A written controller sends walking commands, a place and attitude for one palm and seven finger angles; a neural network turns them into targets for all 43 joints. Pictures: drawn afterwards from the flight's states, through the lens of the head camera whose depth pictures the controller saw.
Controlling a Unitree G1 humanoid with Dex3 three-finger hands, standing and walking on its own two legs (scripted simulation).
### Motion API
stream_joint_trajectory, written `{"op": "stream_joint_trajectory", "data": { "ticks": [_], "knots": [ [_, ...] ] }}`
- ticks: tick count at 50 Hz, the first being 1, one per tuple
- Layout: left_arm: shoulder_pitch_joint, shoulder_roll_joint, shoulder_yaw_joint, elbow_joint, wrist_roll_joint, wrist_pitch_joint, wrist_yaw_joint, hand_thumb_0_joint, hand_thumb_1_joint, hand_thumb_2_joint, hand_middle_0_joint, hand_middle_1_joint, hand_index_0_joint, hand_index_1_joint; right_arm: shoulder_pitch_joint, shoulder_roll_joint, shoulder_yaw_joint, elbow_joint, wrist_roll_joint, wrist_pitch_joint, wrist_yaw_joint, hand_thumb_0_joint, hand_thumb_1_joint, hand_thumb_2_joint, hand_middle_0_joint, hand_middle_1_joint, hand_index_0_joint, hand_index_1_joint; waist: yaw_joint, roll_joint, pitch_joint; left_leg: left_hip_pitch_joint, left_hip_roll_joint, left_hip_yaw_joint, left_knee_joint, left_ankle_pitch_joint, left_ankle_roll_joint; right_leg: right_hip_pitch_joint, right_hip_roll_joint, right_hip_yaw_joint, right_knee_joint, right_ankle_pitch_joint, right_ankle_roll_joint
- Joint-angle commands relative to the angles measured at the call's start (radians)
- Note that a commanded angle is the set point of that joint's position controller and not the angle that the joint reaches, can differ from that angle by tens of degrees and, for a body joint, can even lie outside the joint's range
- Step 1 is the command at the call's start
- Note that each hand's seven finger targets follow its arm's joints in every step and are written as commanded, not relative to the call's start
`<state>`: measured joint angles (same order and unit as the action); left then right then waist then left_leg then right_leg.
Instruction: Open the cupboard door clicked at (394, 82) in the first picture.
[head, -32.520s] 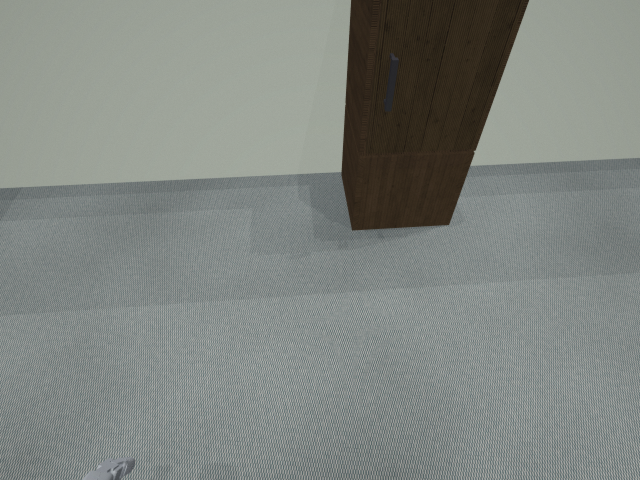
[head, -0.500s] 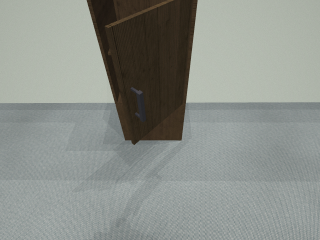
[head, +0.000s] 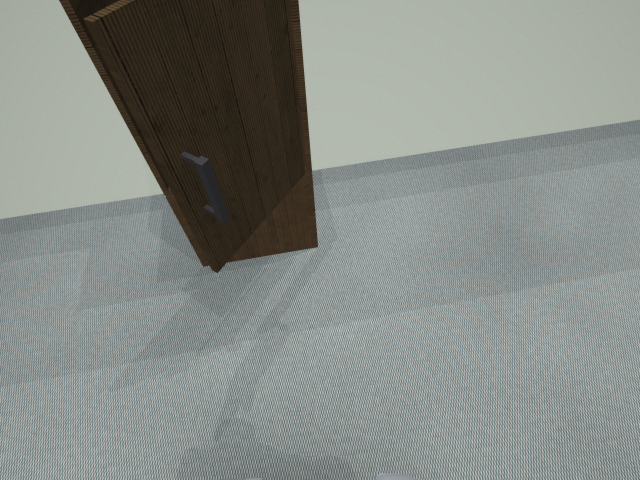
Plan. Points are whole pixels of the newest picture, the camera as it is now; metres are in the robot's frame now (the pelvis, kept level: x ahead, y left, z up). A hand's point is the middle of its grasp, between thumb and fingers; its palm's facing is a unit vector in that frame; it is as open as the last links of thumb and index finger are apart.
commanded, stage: walk to a spot facing it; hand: left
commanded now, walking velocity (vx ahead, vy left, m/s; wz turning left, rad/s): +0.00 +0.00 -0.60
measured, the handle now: (206, 188) +0.60 +0.27 -0.07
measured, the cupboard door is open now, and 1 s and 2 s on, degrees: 48 48 48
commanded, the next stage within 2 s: none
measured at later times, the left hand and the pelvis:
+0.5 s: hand out of the picture +0.08 +0.18 -0.16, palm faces -0.17 -0.95 -0.24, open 7.4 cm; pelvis -0.01 -0.01 +0.00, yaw -15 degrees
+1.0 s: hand (278, 452) +0.17 +0.08 -0.15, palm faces -0.53 -0.81 -0.26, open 7.4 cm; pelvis -0.01 -0.05 +0.01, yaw -34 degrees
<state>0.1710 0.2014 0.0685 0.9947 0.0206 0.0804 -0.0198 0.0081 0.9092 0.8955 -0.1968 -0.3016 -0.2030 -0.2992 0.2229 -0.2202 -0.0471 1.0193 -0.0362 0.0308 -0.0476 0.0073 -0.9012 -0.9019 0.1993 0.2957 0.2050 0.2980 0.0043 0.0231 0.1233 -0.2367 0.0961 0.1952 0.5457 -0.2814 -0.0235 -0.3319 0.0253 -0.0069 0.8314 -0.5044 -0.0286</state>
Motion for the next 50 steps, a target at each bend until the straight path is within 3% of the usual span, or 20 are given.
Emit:
{"op": "stream_joint_trajectory", "data": {
  "ticks": [1,2,3,5,8,19,22,23,24,25,27,30,35,37,38,39,40,42,45,50],
  "knots": [
    [0.170,0.139,0.044,-0.045,0.006,-0.039,0.005,0.000,0.900,0.900,-0.200,-0.300,-0.200,-0.300,-0.079,-0.187,-0.046,-0.102,0.009,-0.013,-0.008,0.000,-0.900,-0.900,0.200,0.300,0.200,0.300,0.088,-0.053,-0.151,-0.094,0.160,-0.089,0.085,0.144,0.058,0.212,-0.061,0.030,-0.356,0.317,0.005],
    [0.186,0.259,0.065,-0.047,0.021,-0.053,0.023,0.000,0.900,0.900,-0.200,-0.300,-0.200,-0.300,-0.074,-0.106,-0.039,-0.136,0.022,-0.007,-0.002,0.000,-0.900,-0.900,0.200,0.300,0.200,0.300,0.083,-0.404,-0.130,-0.300,-0.022,-0.011,0.338,-0.242,-0.027,0.261,-0.304,0.449,-0.552,0.509,-0.073],
    [0.197,0.281,0.067,-0.050,0.006,-0.052,0.035,0.000,0.900,0.900,-0.200,-0.300,-0.200,-0.300,-0.116,-0.120,-0.038,-0.154,0.022,0.002,0.005,0.000,-0.900,-0.900,0.200,0.300,0.200,0.300,0.105,-0.348,-0.104,-0.333,-0.059,-0.138,0.534,-0.360,-0.022,0.210,-0.385,0.553,-0.554,0.671,-0.158],
    [0.110,0.242,0.064,-0.083,0.006,-0.054,0.045,0.000,0.900,0.900,-0.200,-0.300,-0.200,-0.300,-0.105,-0.100,-0.040,-0.147,0.025,0.004,0.012,0.000,-0.900,-0.900,0.200,0.300,0.200,0.300,0.044,-0.169,-0.090,-0.360,-0.023,-0.207,0.628,-0.257,-0.024,0.170,-0.319,0.467,-0.495,0.611,-0.216],
    [0.075,0.196,0.052,-0.099,0.002,-0.063,0.054,0.000,0.900,0.900,-0.200,-0.300,-0.200,-0.300,-0.098,-0.085,-0.036,-0.141,0.023,0.004,0.010,0.000,-0.900,-0.900,0.200,0.300,0.200,0.300,0.016,-0.169,-0.139,-0.330,-0.026,-0.217,0.587,-0.165,-0.039,0.209,-0.245,0.372,-0.436,0.777,-0.181],
    [0.103,0.217,0.062,-0.119,0.013,-0.055,0.046,0.000,0.900,0.900,-0.200,-0.300,-0.200,-0.300,-0.158,-0.075,-0.036,-0.198,0.038,-0.005,0.008,0.000,-0.900,-0.900,0.200,0.300,0.200,0.300,0.033,-0.163,-0.151,-0.177,-0.091,-0.230,0.235,-0.165,-0.025,0.173,-0.196,0.505,-0.450,0.671,-0.166],
    [0.041,0.210,0.060,-0.139,0.004,-0.050,0.042,0.000,0.900,0.900,-0.200,-0.300,-0.200,-0.300,-0.049,-0.086,-0.035,-0.174,0.041,-0.017,0.000,0.000,-0.900,-0.900,0.200,0.300,0.200,0.300,-0.026,-0.138,-0.198,0.046,-0.091,-0.231,-0.039,-0.021,-0.015,0.057,-0.137,0.482,-0.394,0.595,-0.098],
    [0.028,0.184,0.052,-0.149,-0.004,-0.048,0.039,0.000,0.900,0.900,-0.200,-0.300,-0.200,-0.300,-0.008,-0.121,-0.040,-0.159,0.038,-0.024,-0.005,0.000,-0.900,-0.900,0.200,0.300,0.200,0.300,-0.046,-0.070,-0.208,0.210,-0.030,-0.261,-0.156,0.039,-0.001,-0.075,-0.074,0.414,-0.345,0.448,-0.050],
    [0.055,0.124,0.040,-0.166,-0.014,-0.048,0.030,0.000,0.900,0.900,-0.200,-0.300,-0.200,-0.300,0.003,-0.210,-0.057,-0.166,0.026,-0.034,-0.009,0.000,-0.900,-0.900,0.200,0.300,0.200,0.300,-0.043,0.192,-0.229,0.328,0.209,-0.512,-0.266,0.032,0.067,-0.259,0.058,0.273,-0.185,0.126,0.007],
    [0.006,0.136,0.037,-0.190,-0.009,-0.049,0.020,0.000,0.900,0.900,-0.200,-0.300,-0.200,-0.300,0.027,-0.262,-0.063,-0.179,0.012,-0.031,-0.014,0.000,-0.900,-0.900,0.200,0.300,0.200,0.300,-0.055,0.263,-0.175,0.237,0.404,-0.669,-0.305,0.144,0.183,-0.307,0.066,0.102,0.068,-0.122,0.058],
    [0.030,0.147,0.053,-0.210,0.003,-0.049,0.001,0.000,0.900,0.900,-0.200,-0.300,-0.200,-0.300,-0.066,-0.233,-0.046,-0.225,-0.003,-0.029,-0.012,0.000,-0.900,-0.900,0.200,0.300,0.200,0.300,0.006,0.095,-0.125,-0.013,0.385,-0.518,-0.292,0.147,0.239,-0.215,-0.018,0.081,0.300,-0.042,0.080],
    [0.006,0.132,0.049,-0.180,0.005,-0.033,-0.016,0.000,0.900,0.900,-0.200,-0.300,-0.200,-0.300,-0.090,-0.174,-0.029,-0.219,-0.008,-0.035,-0.011,0.000,-0.900,-0.900,0.200,0.300,0.200,0.300,0.019,0.200,-0.095,0.025,0.212,-0.275,-0.197,0.439,0.151,-0.231,-0.025,0.027,0.268,0.041,0.085],
    [-0.036,0.104,0.027,-0.192,-0.002,-0.047,-0.026,0.000,0.900,0.900,-0.200,-0.300,-0.200,-0.300,0.026,-0.223,-0.049,-0.182,-0.004,-0.030,-0.003,0.000,-0.900,-0.900,0.200,0.300,0.200,0.300,-0.031,0.225,-0.183,0.147,0.193,-0.170,-0.070,0.618,0.112,-0.072,0.006,-0.097,-0.070,0.086,0.060],
    [0.025,0.125,0.032,-0.170,-0.004,-0.054,-0.026,0.000,0.900,0.900,-0.200,-0.300,-0.200,-0.300,0.016,-0.235,-0.054,-0.184,0.005,-0.025,0.003,0.000,-0.900,-0.900,0.200,0.300,0.200,0.300,0.003,0.179,-0.201,0.095,0.178,-0.135,0.026,0.550,0.070,0.083,0.016,-0.111,-0.255,0.239,0.041],
    [0.103,0.173,0.044,-0.146,-0.001,-0.062,-0.021,0.000,0.900,0.900,-0.200,-0.300,-0.200,-0.300,0.003,-0.220,-0.054,-0.195,0.014,-0.024,0.007,0.000,-0.900,-0.900,0.200,0.300,0.200,0.300,0.046,0.085,-0.231,-0.012,0.141,-0.094,0.170,0.431,0.024,0.259,-0.032,-0.046,-0.378,0.446,0.016],
    [0.170,0.315,0.071,-0.133,0.014,-0.073,0.000,0.000,0.900,0.900,-0.200,-0.300,-0.200,-0.300,-0.004,-0.127,-0.036,-0.240,0.027,-0.022,0.015,0.000,-0.900,-0.900,0.200,0.300,0.200,0.300,0.073,-0.299,-0.258,-0.303,-0.007,-0.007,0.438,-0.082,-0.047,0.448,-0.318,0.373,-0.469,0.797,-0.094],
    [0.236,0.349,0.078,-0.107,-0.001,-0.069,0.018,0.000,0.900,0.900,-0.200,-0.300,-0.200,-0.300,-0.072,-0.127,-0.025,-0.266,0.029,-0.014,0.008,0.000,-0.900,-0.900,0.200,0.300,0.200,0.300,0.122,-0.344,-0.262,-0.369,-0.036,-0.143,0.600,-0.422,-0.046,0.411,-0.425,0.492,-0.454,0.952,-0.204],
    [0.124,0.275,0.063,-0.141,0.002,-0.058,0.029,0.000,0.900,0.900,-0.200,-0.300,-0.200,-0.300,-0.082,-0.130,-0.029,-0.251,0.027,-0.011,0.013,0.000,-0.900,-0.900,0.200,0.300,0.200,0.300,0.071,-0.263,-0.159,-0.421,0.016,-0.213,0.649,-0.300,-0.032,0.262,-0.334,0.433,-0.511,0.413,-0.210],
    [0.033,0.230,0.051,-0.163,0.005,-0.068,0.033,0.000,0.900,0.900,-0.200,-0.300,-0.200,-0.300,-0.067,-0.115,-0.028,-0.224,0.015,-0.012,0.038,0.000,-0.900,-0.900,0.200,0.300,0.200,0.300,0.020,-0.186,-0.158,-0.303,0.004,-0.176,0.536,-0.161,-0.044,0.147,-0.244,0.344,-0.520,0.291,-0.175],
    [0.056,0.250,0.052,-0.146,0.009,-0.087,0.015,0.000,0.900,0.900,-0.200,-0.300,-0.200,-0.300,-0.065,-0.089,-0.028,-0.222,0.015,-0.035,0.055,0.000,-0.900,-0.900,0.200,0.300,0.200,0.300,0.029,-0.170,-0.124,-0.200,-0.050,-0.137,0.247,-0.129,-0.036,0.095,-0.208,0.393,-0.576,0.008,-0.183]
  ]
}}
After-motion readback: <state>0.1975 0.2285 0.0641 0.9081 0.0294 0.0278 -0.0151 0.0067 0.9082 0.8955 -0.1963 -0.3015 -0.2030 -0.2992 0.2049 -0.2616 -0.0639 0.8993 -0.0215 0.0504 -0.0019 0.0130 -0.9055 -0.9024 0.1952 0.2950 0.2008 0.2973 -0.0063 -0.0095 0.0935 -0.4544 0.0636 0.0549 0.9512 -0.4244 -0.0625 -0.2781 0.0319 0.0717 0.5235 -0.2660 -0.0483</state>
